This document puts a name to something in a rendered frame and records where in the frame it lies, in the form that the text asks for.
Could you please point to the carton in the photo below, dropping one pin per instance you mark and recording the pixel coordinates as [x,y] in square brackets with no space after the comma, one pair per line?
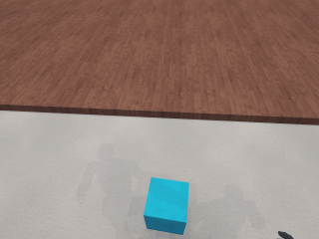
[166,205]

